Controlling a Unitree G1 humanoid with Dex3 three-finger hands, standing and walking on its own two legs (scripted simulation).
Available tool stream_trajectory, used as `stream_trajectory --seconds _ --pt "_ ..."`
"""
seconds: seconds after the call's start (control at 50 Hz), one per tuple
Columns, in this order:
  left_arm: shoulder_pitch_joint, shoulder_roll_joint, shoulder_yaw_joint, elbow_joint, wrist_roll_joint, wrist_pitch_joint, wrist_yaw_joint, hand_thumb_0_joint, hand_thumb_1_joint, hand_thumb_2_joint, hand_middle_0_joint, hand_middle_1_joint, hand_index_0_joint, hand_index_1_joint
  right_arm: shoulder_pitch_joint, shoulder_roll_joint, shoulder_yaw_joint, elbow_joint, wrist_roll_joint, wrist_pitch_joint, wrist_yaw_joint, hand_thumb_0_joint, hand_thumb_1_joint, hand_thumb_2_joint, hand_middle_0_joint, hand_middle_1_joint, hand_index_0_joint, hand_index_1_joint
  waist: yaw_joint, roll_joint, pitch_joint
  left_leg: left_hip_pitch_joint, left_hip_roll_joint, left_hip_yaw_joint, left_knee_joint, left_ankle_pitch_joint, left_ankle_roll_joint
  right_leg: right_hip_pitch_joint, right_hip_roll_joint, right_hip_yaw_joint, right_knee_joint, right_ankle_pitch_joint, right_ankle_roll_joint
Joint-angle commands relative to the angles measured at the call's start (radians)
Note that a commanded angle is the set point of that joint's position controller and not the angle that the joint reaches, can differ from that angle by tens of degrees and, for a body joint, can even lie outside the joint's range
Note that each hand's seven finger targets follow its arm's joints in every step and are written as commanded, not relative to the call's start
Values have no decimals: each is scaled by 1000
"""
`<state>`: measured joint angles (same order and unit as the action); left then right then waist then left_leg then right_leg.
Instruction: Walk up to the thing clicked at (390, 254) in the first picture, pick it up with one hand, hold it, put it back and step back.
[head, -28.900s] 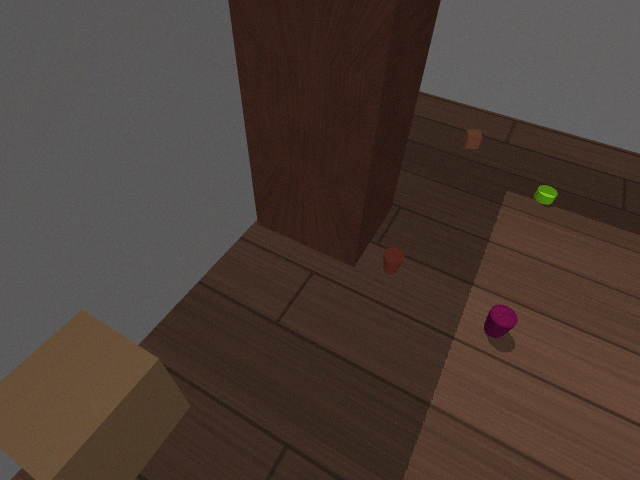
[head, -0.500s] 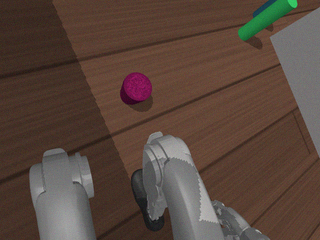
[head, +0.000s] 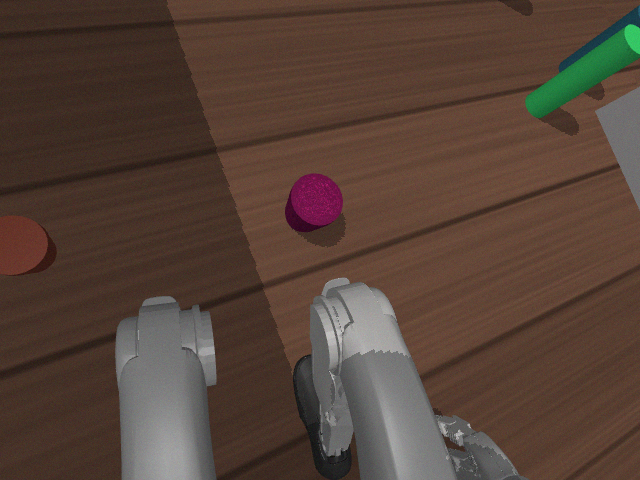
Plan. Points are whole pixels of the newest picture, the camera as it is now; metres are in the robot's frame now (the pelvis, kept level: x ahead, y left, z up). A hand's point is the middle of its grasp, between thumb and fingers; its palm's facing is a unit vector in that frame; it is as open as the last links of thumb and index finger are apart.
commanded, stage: withdraw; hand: left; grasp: from above
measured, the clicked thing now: (25, 250) +0.40 +0.35 -0.28
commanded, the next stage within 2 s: home in 0.46 s
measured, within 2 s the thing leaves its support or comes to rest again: neither
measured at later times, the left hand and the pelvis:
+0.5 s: hand out of the picture +0.38 +0.37 -0.10, palm faces -0.48 -0.09 -0.87, open 14.1 cm; pelvis -0.02 +0.00 +0.04, yaw +3 degrees
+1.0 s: hand out of the picture +0.39 +0.35 -0.09, palm faces -0.30 -0.40 -0.86, open 11.4 cm; pelvis +0.00 +0.00 +0.06, yaw +3 degrees
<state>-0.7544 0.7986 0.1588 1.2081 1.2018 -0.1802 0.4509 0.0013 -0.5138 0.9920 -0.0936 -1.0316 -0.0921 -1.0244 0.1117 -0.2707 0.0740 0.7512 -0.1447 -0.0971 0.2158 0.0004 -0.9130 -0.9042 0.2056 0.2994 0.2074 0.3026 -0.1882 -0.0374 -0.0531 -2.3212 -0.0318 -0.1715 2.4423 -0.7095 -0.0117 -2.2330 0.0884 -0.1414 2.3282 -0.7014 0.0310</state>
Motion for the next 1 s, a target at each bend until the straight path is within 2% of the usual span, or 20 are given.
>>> stream_trajectory --seconds 0.0,0.02,0.12,0.16,0.26,0.32,0.44,0.5,0.54,0.58,0.62,0.64,0.66,0.7,0.74,0.76,0.82,0.9,0.94,0.98 --pt "-273 244 -9 -268 -63 57 -81 0 -545 999 -77 -996 -72 -1001 204 -268 -133 -39 55 26 -25 0 -910 -906 200 301 200 301 43 415 -774 661 23 88 -387 231 35 360 4 -12 -309 268 -78" --pt "-268 217 -36 -257 -66 59 -118 0 -551 1003 -74 -1004 -69 -1008 216 -255 -136 -40 60 36 -27 0 -911 -906 200 301 200 301 29 384 -762 646 17 91 -397 218 40 391 5 -5 -326 257 -77" --pt "-231 164 -90 -183 -118 39 -267 0 -549 1009 -78 -1006 -72 -1013 204 -237 -125 -81 83 72 -69 0 -911 -905 200 300 200 300 4 160 -567 523 9 100 -429 142 62 422 -1 25 -420 180 -76" --pt "-238 203 -73 -166 -120 10 -295 0 -547 1008 -85 -1007 -78 -1014 195 -232 -112 -96 82 81 -86 0 -912 -905 200 300 200 300 12 110 -546 490 4 118 -422 146 67 469 -2 38 -446 173 -73" --pt "-285 237 -64 -129 -102 -95 -319 0 -555 1013 -81 -1012 -74 -1019 186 -222 -78 -95 80 86 -107 0 -912 -905 199 300 199 300 24 148 -559 517 3 124 -428 152 61 459 -6 48 -435 177 -70" --pt "-325 251 -55 -86 -72 -162 -278 0 -556 1016 -78 -1013 -71 -1020 176 -221 -59 -92 69 87 -113 0 -910 -904 200 300 200 300 23 183 -555 515 4 123 -421 127 55 424 -1 40 -414 148 -72" --pt "-420 263 -64 59 27 -210 -136 0 -544 1009 -71 -1027 -72 -1026 175 -253 -35 -65 29 93 -109 0 -902 -899 200 300 200 300 -22 260 -553 553 8 103 -386 123 42 317 2 0 -348 133 -73" --pt "-487 329 -28 82 70 -217 -68 0 -532 1002 -71 -1029 -76 -1024 161 -269 -27 -54 13 88 -113 0 -899 -897 200 300 200 300 -12 336 -587 596 11 73 -391 92 30 253 -3 -30 -291 112 -75" --pt "-499 382 22 104 100 -214 -22 0 -524 994 -74 -1025 -81 -1018 168 -280 -26 -47 0 83 -113 0 -899 -896 200 300 200 300 -10 370 -621 612 8 75 -375 104 27 245 -7 -38 -265 120 -73" --pt "-487 371 22 153 115 -196 11 0 -364 853 -234 -865 -210 -858 168 -273 -27 -40 -11 71 -111 0 -884 -895 199 299 199 299 -22 378 -609 608 9 83 -356 104 28 225 -8 -40 -254 117 -72" --pt "-514 402 51 100 108 -177 37 0 -285 838 -230 -705 -206 -698 186 -274 -34 -36 -16 59 -110 0 -885 -895 199 299 199 299 -21 425 -664 628 9 92 -349 124 29 239 -11 -37 -250 138 -70" --pt "-493 409 72 60 91 -156 45 0 -271 829 -227 -625 -204 -633 188 -273 -41 -36 -17 53 -109 0 -886 -895 199 299 199 299 3 457 -716 672 8 100 -351 157 28 249 -15 -32 -246 162 -71" --pt "-490 420 87 19 70 -139 49 0 -247 800 -219 -581 -198 -600 193 -275 -56 -41 -16 47 -106 0 -887 -895 199 299 199 299 6 492 -773 697 10 101 -350 174 26 264 -16 -30 -240 180 -70" --pt "-437 412 107 -25 14 -99 43 0 -163 801 -216 -555 -197 -573 187 -269 -77 -50 -9 40 -99 0 -888 -896 199 299 199 299 35 512 -836 729 11 96 -367 195 21 264 -20 -25 -230 193 -78" --pt "-405 349 78 -48 -44 -61 9 0 -115 782 -210 -524 -192 -540 209 -255 -92 -47 -1 32 -92 0 -890 -896 199 299 199 299 25 487 -807 709 12 96 -382 192 23 270 -22 -20 -256 200 -80" --pt "-409 350 85 -95 -78 -46 -10 0 -74 777 -207 -507 -190 -522 219 -248 -102 -48 7 32 -91 0 -890 -896 199 299 199 299 37 479 -835 714 12 98 -390 191 27 290 -23 -12 -272 205 -80" --pt "-287 276 73 -170 -186 2 -93 0 30 802 -209 -494 -194 -508 252 -245 -130 -46 38 34 -84 0 -891 -896 199 299 199 299 69 462 -882 758 6 99 -437 227 28 371 -27 4 -312 237 -78" --pt "-129 179 50 -411 -362 74 -222 0 303 870 -215 -464 -203 -475 255 -233 -146 -85 91 52 -92 0 -893 -897 200 300 199 300 92 368 -919 799 6 97 -510 262 40 495 -19 26 -410 273 -73" --pt "11 97 32 -499 -465 112 -285 0 463 909 -218 -441 -209 -450 234 -217 -143 -106 110 60 -103 0 -895 -898 199 299 199 299 91 282 -855 758 5 103 -540 263 51 556 -14 39 -465 289 -67" --pt "88 78 47 -582 -554 138 -334 0 623 966 -226 -438 -218 -446 200 -202 -135 -125 125 69 -123 0 -895 -898 200 299 199 299 99 226 -787 727 9 104 -567 255 56 593 -13 51 -509 290 -65"
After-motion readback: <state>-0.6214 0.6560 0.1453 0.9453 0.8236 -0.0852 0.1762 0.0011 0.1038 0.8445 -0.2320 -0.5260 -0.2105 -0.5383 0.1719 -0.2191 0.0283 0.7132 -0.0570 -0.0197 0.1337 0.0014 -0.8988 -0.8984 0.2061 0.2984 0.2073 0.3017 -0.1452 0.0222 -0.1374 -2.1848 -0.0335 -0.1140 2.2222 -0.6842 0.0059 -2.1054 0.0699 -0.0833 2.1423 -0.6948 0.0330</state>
